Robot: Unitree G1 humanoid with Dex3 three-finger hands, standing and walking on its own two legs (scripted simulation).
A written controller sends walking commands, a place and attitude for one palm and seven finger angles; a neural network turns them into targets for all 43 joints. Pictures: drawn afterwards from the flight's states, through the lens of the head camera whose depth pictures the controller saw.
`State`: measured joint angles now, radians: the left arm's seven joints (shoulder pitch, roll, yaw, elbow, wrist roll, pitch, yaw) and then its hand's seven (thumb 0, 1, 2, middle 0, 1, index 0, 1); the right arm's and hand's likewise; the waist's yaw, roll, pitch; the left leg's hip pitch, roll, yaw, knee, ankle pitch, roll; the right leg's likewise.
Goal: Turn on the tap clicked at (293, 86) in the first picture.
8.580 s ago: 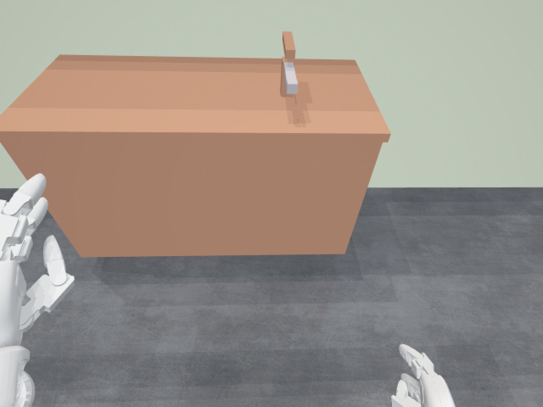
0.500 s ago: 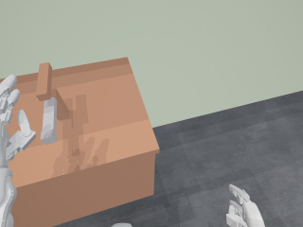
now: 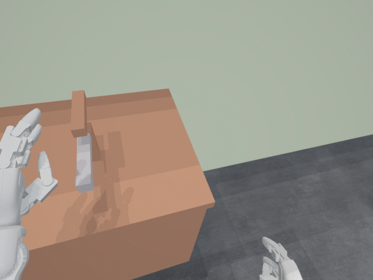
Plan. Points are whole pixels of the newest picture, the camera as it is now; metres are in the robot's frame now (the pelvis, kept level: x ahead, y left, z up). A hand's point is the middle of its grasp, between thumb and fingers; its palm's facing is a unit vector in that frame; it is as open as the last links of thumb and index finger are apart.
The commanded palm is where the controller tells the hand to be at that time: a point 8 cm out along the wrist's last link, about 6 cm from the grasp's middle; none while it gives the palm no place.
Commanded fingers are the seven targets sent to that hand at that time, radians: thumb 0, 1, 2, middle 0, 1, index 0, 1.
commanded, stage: come to a stop and stand still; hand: left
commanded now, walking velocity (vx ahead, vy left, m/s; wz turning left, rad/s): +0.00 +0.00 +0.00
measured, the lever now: (84, 183) +0.28 +0.24 +0.05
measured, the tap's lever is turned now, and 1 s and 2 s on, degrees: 0 0 0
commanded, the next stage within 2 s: look again from close up in 0.46 s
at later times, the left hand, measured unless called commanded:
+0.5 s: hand (57, 166) +0.24 +0.25 +0.16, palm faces +0.37 -0.85 -0.39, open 7.4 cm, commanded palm +0.18 +0.28 +0.18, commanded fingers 0.00 0.90 0.90 -0.20 -0.30 -0.20 -0.30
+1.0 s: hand (76, 177) +0.23 +0.21 +0.16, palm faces +0.37 -0.86 -0.36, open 7.4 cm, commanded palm +0.17 +0.25 +0.18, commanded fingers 0.00 0.90 0.90 -0.20 -0.30 -0.20 -0.30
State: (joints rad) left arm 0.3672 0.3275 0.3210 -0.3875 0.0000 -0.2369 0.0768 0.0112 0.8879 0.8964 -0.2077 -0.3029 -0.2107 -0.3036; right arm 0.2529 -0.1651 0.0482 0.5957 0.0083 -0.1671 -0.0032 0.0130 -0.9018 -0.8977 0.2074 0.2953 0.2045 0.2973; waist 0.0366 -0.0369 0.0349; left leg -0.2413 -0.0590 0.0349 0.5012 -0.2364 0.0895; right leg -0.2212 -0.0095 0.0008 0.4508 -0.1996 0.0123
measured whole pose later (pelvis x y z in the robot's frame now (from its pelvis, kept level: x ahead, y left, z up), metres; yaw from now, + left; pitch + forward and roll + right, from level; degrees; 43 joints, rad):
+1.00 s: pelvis +0.01 -0.04 +0.01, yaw +1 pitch -1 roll -1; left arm 0.42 0.35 0.32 -0.43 -0.04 -0.19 0.10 0.01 0.88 0.90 -0.21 -0.30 -0.22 -0.30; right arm 0.24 -0.22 0.00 0.59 0.02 -0.09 -0.04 0.01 -0.90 -0.90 0.21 0.30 0.20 0.30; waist 0.01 0.00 0.03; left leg -0.21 -0.02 0.00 0.46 -0.22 0.04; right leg -0.18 0.03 -0.04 0.38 -0.18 -0.02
